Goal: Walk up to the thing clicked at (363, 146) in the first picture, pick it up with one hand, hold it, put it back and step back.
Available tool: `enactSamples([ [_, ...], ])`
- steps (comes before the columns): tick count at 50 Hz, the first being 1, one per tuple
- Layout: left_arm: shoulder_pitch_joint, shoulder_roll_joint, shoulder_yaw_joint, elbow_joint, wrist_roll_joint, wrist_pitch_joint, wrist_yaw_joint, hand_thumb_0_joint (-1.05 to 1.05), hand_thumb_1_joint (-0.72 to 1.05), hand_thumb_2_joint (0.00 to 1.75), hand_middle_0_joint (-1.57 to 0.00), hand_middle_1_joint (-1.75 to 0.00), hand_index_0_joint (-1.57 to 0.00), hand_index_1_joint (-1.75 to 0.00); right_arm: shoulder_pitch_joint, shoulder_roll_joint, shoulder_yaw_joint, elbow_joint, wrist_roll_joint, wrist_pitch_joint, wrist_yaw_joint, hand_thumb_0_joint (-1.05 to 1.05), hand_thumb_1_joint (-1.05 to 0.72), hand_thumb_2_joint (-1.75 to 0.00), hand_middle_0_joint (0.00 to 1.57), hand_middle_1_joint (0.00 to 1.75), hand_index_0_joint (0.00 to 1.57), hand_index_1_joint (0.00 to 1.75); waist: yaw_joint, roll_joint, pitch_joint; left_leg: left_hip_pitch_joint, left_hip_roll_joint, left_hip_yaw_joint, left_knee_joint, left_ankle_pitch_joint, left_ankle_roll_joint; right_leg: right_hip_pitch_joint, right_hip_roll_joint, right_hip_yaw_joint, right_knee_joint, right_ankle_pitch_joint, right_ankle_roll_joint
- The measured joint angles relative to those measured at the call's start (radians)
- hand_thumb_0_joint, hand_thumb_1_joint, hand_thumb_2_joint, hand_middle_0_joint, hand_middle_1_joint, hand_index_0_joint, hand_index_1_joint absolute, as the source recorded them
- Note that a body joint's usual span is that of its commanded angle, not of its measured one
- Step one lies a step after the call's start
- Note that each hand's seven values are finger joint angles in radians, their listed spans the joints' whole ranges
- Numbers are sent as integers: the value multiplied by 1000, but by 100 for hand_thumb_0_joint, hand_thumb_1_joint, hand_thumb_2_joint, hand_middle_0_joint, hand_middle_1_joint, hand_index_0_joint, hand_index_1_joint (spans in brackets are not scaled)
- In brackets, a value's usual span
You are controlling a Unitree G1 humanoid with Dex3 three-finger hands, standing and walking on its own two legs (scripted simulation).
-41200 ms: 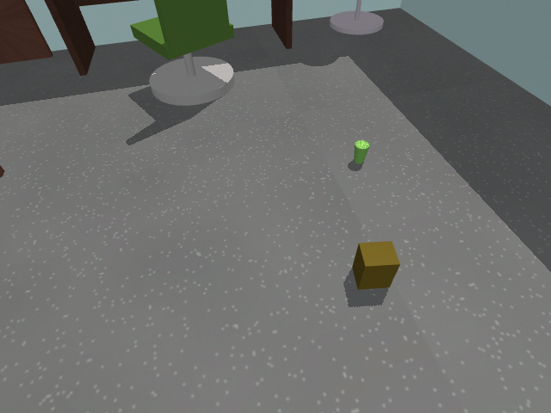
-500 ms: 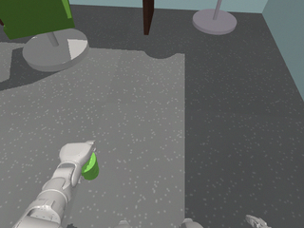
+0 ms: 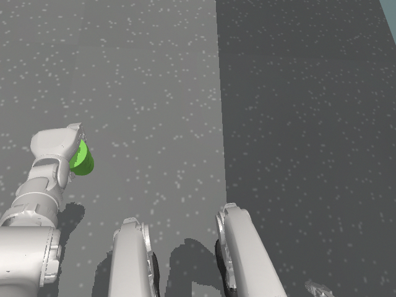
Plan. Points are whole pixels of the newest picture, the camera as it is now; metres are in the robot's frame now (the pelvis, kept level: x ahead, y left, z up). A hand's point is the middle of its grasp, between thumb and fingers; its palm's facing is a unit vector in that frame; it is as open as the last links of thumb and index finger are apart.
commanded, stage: crouch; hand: left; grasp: from above
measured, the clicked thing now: (76, 159) +0.45 +0.25 -0.18
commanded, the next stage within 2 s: lower in 0.98 s
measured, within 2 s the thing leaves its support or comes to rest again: rests again in 1.98 s
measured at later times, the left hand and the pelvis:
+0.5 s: hand (78, 163) +0.47 +0.27 -0.26, palm faces -0.46 +0.00 -0.89, open 10.2 cm; pelvis -0.01 +0.00 -0.10, yaw -2 degrees
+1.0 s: hand (84, 163) +0.49 +0.27 -0.31, palm faces -0.46 +0.00 -0.89, open 10.2 cm; pelvis -0.02 +0.00 -0.16, yaw -4 degrees
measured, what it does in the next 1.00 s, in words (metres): lowers itself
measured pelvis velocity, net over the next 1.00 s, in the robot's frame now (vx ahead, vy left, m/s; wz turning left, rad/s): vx -0.02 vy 0.00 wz -0.07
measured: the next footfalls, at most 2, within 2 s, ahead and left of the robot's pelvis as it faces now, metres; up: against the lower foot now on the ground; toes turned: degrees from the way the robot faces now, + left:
none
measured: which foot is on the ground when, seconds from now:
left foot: down 0.00-1.00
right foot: down 0.00-1.00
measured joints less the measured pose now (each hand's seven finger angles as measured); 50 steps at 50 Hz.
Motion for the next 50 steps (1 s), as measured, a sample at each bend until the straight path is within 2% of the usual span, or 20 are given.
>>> enactSamples([
  [6, -46, 45, 27, 3, 25, -29, 2, 1, -5, 83, -55, -122, -43, -104, -31, -2, 18, -4, -16, -20, 25, 0, -91, -90, 20, 30, 21, 30, -8, -12, 12, -141, -7, -22, 129, -24, -5, -130, 0, -9, 125, -29, 2],
  [14, -101, 89, 42, 23, 43, -30, -1, 1, -5, 84, -55, -122, -43, -104, -60, -22, 23, -15, -30, -28, 55, 0, -91, -90, 20, 30, 21, 30, -20, -30, 37, -248, -13, -46, 244, -44, -11, -227, 2, -21, 233, -53, 2],
  [32, -191, 197, 70, 97, 67, -69, -39, 1, -5, 83, -55, -122, -44, -104, -42, -49, 47, -20, -45, -3, 100, 0, -92, -91, 20, 30, 21, 30, -61, -46, 105, -386, -16, -72, 413, -51, -15, -358, 18, -26, 392, -56, 7],
  [50, -262, 273, 89, 180, 98, -96, -22, 1, -5, 84, -56, -121, -44, -103, -42, -43, 109, -18, -63, -1, 112, 0, -92, -90, 20, 30, 21, 30, -95, -53, 153, -491, -24, -97, 531, -40, -15, -451, 28, -34, 496, -44, 12],
])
